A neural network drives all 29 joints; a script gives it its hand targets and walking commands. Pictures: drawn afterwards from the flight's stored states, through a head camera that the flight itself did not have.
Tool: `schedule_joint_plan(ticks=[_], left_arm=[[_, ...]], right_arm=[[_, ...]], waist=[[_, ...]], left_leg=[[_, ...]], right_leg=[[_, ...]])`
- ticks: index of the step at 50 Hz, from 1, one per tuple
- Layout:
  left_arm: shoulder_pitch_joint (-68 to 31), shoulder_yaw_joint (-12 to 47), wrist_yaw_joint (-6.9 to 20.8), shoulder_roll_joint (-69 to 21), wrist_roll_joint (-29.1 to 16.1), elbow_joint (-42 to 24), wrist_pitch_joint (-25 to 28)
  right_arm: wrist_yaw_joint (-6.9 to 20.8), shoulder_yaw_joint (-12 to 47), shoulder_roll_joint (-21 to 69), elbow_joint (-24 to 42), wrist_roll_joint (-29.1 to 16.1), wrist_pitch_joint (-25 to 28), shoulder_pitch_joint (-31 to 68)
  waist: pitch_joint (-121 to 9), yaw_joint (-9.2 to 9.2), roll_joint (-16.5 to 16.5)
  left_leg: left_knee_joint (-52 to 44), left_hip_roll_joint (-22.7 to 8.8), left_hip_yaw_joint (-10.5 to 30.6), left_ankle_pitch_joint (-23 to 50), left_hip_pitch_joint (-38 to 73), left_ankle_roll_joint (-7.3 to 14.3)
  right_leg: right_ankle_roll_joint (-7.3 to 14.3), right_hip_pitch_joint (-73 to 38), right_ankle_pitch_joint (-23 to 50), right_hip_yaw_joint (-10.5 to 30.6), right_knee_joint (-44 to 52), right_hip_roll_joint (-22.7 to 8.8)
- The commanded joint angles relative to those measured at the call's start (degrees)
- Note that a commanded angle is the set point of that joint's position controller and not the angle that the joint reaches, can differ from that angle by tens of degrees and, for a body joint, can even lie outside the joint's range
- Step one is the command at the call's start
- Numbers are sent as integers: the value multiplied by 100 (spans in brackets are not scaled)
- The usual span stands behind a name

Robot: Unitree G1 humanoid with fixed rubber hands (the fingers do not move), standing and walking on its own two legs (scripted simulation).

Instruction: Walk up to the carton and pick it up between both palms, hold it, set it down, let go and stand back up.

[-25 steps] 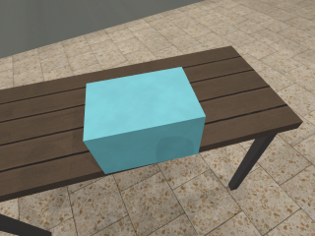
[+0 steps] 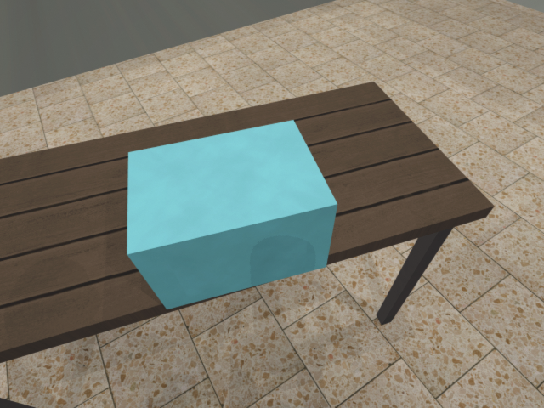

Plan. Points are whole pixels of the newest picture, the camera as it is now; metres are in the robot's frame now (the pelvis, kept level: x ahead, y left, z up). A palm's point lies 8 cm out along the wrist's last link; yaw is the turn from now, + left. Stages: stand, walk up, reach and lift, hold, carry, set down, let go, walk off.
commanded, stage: walk up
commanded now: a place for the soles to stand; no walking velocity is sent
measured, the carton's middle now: (231, 212) +0.42 +0.10 +0.03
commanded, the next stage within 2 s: stand in 0.02 s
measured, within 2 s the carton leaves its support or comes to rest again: neither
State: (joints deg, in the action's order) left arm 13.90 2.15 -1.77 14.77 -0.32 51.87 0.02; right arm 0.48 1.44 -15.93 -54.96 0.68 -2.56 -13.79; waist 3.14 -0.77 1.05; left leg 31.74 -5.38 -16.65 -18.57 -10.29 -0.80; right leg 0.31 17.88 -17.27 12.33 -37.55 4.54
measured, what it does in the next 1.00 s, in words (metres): stands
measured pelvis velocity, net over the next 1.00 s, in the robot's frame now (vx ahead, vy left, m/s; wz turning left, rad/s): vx -0.02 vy -0.01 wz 0.13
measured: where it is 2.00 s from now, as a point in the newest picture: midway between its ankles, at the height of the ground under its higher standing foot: outside the picture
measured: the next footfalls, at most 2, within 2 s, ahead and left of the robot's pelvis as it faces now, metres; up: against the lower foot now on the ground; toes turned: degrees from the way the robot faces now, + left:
none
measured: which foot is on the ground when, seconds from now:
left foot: down 0.00-1.00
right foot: down 0.00-1.00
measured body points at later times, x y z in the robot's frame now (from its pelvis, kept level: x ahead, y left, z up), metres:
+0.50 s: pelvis -0.03 +0.00 -0.04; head +0.01 +0.01 +0.41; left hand +0.16 +0.26 -0.11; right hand +0.19 -0.25 -0.13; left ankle -0.02 +0.12 -0.73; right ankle +0.03 -0.11 -0.73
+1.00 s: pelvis -0.02 -0.01 +0.01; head -0.01 -0.01 +0.46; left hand +0.14 +0.27 -0.06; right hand +0.16 -0.23 -0.07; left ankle -0.02 +0.12 -0.73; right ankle +0.03 -0.11 -0.73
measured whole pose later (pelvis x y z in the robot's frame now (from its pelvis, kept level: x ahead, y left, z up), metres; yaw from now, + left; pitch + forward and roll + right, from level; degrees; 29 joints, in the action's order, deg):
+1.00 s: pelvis -0.02 -0.01 +0.01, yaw +7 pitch -5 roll +1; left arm 8.1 -3.3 0.1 15.5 -0.5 23.6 -19.6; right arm 2.7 -4.6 -10.1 -26.6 -0.3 -3.1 -15.7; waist 6.3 -2.1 0.8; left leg 26.8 -2.9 -6.7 -13.8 -7.3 -1.0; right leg 0.9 10.6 -13.5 1.2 -29.4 0.4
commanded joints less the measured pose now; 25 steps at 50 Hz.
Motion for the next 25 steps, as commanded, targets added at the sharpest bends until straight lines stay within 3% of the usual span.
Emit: schedule_joint_plan(ticks=[1,11,12,13,14,16,19,21,24,25], left_arm=[[225,-203,-38,865,3,-249,61],[247,-195,-50,889,4,-188,53],[-3341,-278,20,1264,-287,-1056,-983],[-2829,-89,-35,1027,-258,-1010,-1696],[-2750,-237,62,908,-85,-1614,-2188],[-2394,-269,277,829,278,-2400,-2890],[-1536,-545,536,790,812,-2679,-3463],[-1146,-678,644,712,1061,-2975,-3583],[-1054,-667,594,738,1052,-3584,-3403],[-1202,-666,563,769,1017,-3685,-3311]], right_arm=[[-23,-172,-796,249,3,41,-91],[-37,-173,-785,185,-1,26,-175],[221,-1014,-446,706,549,801,3474],[407,-1160,-675,468,746,847,2390],[465,-1155,-686,691,613,688,2079],[376,-1262,-808,1004,216,391,1668],[225,-1114,-939,916,-345,78,1015],[213,-930,-1071,961,-598,-35,887],[168,-834,-1077,1434,-549,-170,934],[145,-829,-952,1607,-503,-214,1021]], waist=[[-123,61,63],[-80,8,188],[378,193,62],[460,-217,151],[-102,-92,207],[-969,-59,130],[-1625,-169,-48],[-1660,-211,-275],[-998,-286,-86],[-741,-323,99]], left_leg=[[-715,-532,821,89,478,551],[-667,-456,855,-8,563,533],[549,239,1339,-650,-1876,67],[557,178,1271,-912,-1226,50],[707,134,1161,-760,-912,-37],[1131,56,945,-329,-254,-197],[1652,51,1045,1213,407,-389],[1519,73,1171,1648,690,-453],[946,244,1170,1013,513,-221],[763,331,1135,362,486,-122]], right_leg=[[280,624,1393,421,716,-455],[302,783,1240,556,818,-467],[355,1216,-981,-1406,-49,-581],[413,1606,-787,-1336,4,-568],[349,1202,-469,-1375,-25,-582],[265,1023,316,-1339,-25,-581],[260,901,2236,-1738,-520,-341],[306,855,2200,-1847,-407,-271],[278,668,1732,-1665,136,-276],[217,879,1062,-1473,431,-344]])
